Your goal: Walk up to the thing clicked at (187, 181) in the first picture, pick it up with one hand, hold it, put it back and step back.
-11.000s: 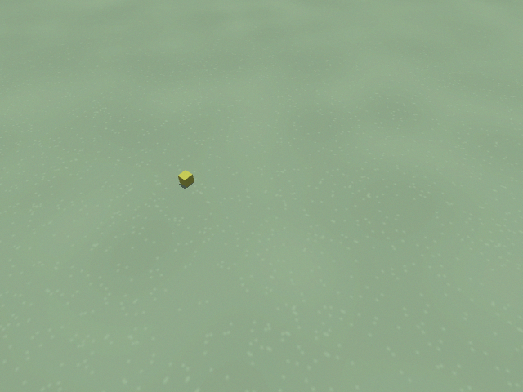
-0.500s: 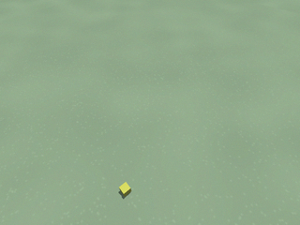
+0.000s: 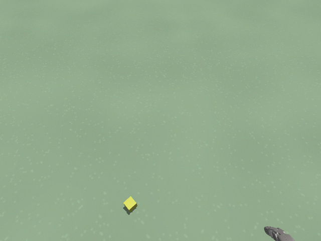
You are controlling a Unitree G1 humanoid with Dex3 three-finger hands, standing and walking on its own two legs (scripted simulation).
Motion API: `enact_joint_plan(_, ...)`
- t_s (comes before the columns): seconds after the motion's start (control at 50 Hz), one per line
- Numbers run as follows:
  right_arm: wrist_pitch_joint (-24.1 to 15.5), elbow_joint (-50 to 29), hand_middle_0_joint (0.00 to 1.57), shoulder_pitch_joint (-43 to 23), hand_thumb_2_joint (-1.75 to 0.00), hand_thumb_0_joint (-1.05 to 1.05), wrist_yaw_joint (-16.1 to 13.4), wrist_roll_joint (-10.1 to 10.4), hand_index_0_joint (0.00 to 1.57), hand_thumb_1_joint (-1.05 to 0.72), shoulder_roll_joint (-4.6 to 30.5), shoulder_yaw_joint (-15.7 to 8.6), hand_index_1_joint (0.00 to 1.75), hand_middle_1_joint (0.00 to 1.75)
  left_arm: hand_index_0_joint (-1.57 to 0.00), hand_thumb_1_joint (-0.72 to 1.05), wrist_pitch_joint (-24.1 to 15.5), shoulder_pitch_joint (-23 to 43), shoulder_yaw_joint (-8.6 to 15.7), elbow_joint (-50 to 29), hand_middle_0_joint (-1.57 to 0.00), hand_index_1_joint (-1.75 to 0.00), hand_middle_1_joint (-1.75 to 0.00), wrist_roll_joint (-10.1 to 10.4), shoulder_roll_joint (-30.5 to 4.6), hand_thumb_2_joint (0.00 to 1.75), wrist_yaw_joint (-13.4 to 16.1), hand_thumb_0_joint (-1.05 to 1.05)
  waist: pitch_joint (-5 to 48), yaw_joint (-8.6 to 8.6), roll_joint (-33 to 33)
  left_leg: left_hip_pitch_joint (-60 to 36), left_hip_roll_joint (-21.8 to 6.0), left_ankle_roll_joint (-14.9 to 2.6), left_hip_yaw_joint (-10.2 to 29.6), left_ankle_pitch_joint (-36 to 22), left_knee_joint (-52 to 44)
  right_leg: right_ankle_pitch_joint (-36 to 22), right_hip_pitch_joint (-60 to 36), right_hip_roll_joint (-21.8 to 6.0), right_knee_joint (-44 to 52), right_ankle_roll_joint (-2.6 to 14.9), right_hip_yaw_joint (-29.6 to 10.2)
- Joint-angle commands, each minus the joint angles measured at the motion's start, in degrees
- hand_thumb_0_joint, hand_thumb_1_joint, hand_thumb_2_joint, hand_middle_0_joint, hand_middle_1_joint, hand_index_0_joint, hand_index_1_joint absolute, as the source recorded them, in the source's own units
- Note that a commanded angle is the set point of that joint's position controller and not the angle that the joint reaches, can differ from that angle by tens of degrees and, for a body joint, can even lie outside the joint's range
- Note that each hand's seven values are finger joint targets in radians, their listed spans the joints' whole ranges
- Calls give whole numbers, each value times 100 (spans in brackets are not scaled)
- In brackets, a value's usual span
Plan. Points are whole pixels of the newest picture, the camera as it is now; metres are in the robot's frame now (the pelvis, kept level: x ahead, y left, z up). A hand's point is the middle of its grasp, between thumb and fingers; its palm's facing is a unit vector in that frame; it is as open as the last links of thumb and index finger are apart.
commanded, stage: walk up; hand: left
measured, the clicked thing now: (130, 204) +0.41 +0.18 -0.74
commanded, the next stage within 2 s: stand in 1.16 s
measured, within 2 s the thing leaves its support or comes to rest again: neither
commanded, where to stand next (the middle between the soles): +0.05 -0.02 m, yaw +0 degrees
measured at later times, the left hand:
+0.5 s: hand out of the picture +0.13 +0.24 -0.13, palm faces -0.03 -0.94 -0.33, open 7.3 cm
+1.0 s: hand out of the picture +0.08 +0.25 -0.14, palm faces -0.04 -0.94 -0.33, open 7.3 cm
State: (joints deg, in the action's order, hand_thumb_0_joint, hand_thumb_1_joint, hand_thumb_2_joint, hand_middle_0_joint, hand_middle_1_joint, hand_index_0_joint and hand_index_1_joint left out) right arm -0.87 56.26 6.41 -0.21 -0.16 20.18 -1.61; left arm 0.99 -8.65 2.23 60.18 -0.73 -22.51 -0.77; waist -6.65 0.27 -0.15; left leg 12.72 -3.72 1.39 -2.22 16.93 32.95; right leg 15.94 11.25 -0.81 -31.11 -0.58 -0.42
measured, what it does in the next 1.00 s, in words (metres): stands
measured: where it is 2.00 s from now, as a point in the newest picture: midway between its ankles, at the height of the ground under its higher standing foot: outside the picture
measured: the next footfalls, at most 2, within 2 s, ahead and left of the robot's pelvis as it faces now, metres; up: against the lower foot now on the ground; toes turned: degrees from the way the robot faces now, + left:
none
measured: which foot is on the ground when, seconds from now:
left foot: down 0.00-1.00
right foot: down 0.00-1.00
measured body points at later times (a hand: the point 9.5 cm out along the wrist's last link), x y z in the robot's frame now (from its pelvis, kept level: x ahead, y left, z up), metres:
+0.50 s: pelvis +0.02 -0.01 +0.02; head +0.03 -0.01 +0.46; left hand +0.13 +0.29 -0.11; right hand +0.10 -0.32 -0.11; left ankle +0.01 +0.14 -0.73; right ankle +0.00 -0.13 -0.73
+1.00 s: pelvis +0.01 +0.00 +0.02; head +0.02 +0.00 +0.47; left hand +0.08 +0.30 -0.12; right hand +0.09 -0.31 -0.11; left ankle +0.01 +0.14 -0.73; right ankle +0.00 -0.13 -0.73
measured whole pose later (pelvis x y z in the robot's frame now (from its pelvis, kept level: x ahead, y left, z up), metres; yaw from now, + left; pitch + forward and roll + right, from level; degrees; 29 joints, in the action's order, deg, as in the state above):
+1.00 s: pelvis +0.01 +0.00 +0.02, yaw -2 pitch -2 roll +0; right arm -0.8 63.9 5.3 0.8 -0.7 20.1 -1.0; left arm 0.9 -6.4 1.0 64.4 -0.6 -20.4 -1.3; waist -3.6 0.3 0.3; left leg 5.9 -3.3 1.8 -4.1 10.1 18.4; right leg 10.8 6.5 -0.9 -19.4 -1.1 -2.0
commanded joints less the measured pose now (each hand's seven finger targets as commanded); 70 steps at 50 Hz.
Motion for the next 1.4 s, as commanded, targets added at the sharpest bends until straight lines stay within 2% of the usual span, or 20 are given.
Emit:
enact_joint_plan(0.0, -28, -125, 20, 24, -90, 0, -75, 29, 20, -90, 1139, -230, 30, 30, -20, 90, -184, 465, 167, -441, -20, -30, -30, 60, -1278, 90, 63, 0, 680, -176, 543, -733, -19, -163, 285, -341, -614, -1782, 328, -1153, 1016, 745, -1164)
enact_joint_plan(0.04, -84, -32, 20, -172, -90, 0, -40, 24, 20, -90, 1290, -233, 30, 30, -20, 90, -163, 470, 137, -371, -20, -30, -30, 73, -1154, 90, 73, 0, 696, -77, 572, -784, -268, -264, 370, -1276, -831, -1655, 189, -757, 985, 374, -732)
enact_joint_plan(0.08, -107, 53, 20, -165, -90, 0, -30, 32, 20, -90, 1293, -192, 30, 30, -20, 90, -176, 442, 147, -301, -20, -30, -30, 71, -1149, 90, 70, 0, 911, -38, 564, -877, -354, -293, 349, -1893, -835, -2095, -198, -689, 922, 308, -621)
enact_joint_plan(0.14, -101, 154, 20, -211, -90, 0, -42, 32, 20, -90, 1308, -187, 30, 30, -20, 90, -176, 483, 157, -261, -20, -30, -30, 89, -1119, 90, 91, 0, 1087, -37, 413, -894, -374, -270, 283, -2116, -996, -2492, -558, -710, 924, 321, -557)
enact_joint_plan(0.22, -89, 244, 20, -382, -90, 0, -34, -4, 20, -90, 1290, -162, 30, 30, -20, 90, -154, 621, 130, -209, -20, -30, -30, 108, -1042, 90, 91, 0, 934, -2, 154, -911, -413, -233, 304, -1968, -1318, -2039, -518, -662, 1149, 268, -521)
enact_joint_plan(0.32, -94, 310, 20, -429, -90, 0, -34, -3, 20, -90, 1284, -139, 30, 30, -20, 90, -163, 665, 147, -132, -20, -30, -30, 81, -1042, 90, 94, 0, 1013, -7, 63, -1016, -455, -233, 257, -2021, -1411, -2177, -646, -647, 1258, 249, -460)
enact_joint_plan(0.64, -92, 364, 20, -429, -90, 0, -15, -25, 20, -90, 1305, -141, 30, 30, -20, 90, -167, 692, 139, 4, -20, -30, -30, 39, -1017, 90, 55, 0, 742, -62, 48, -968, -469, -246, 286, -1152, -1662, -1464, -316, -584, 1566, 219, -561)
enact_joint_plan(0.8, -106, 365, 20, -407, -90, 0, -3, -21, 20, -90, 1293, -152, 30, 30, -20, 90, -173, 501, 116, 25, -20, -30, -30, 38, -987, 90, 48, 0, 879, -32, 10, -1072, -496, -268, 304, -1244, -1704, -1513, -333, -560, 1512, 199, -548)
enact_joint_plan(1.12, -99, 413, 20, -413, -90, 0, -1, -20, 20, -90, 1267, -187, 30, 30, -20, 90, -153, 415, 94, 50, -20, -30, -30, 36, -961, 90, 59, 0, 726, -30, -42, -958, -475, -258, 343, -1090, -1784, -1412, -220, -532, 1478, 182, -560)
enact_joint_plan(1.14, -72, 464, 20, -372, -90, 0, -1, -60, 20, -90, 1190, -143, 30, 30, -20, 90, -203, 419, 65, 57, -20, -30, -30, -2, -1014, 90, 77, 0, 812, -46, -128, -856, -470, -252, 310, -832, -1776, -1117, -367, -649, 1638, 172, -593)
enact_joint_plan(1.18, -51, 470, 20, -366, -90, 0, 9, -55, 20, -90, 1165, -136, 30, 30, -20, 90, -243, 435, 60, 54, -20, -30, -30, -23, -1048, 90, 99, 0, 691, -60, 29, -839, -460, -245, 345, -790, -1799, -1021, -242, -627, 1685, 147, -580)
enact_joint_plan(1.3, -68, 496, 20, -278, -90, 0, 34, -59, 20, -90, 1213, -116, 30, 30, -20, 90, -289, 392, 36, 79, -20, -30, -30, 3, -1042, 90, 110, 0, 704, -60, 55, -817, -466, -252, 377, -955, -1797, -1184, -315, -660, 1693, 131, -541)
enact_joint_plan(1.38, -90, 504, 20, -246, -90, 0, 23, -58, 20, -90, 1223, -110, 30, 30, -20, 90, -295, 378, 33, 70, -20, -30, -30, 23, -1034, 90, 115, 0, 814, -41, 47, -901, -491, -235, 389, -1284, -1775, -1358, -391, -664, 1599, 132, -501)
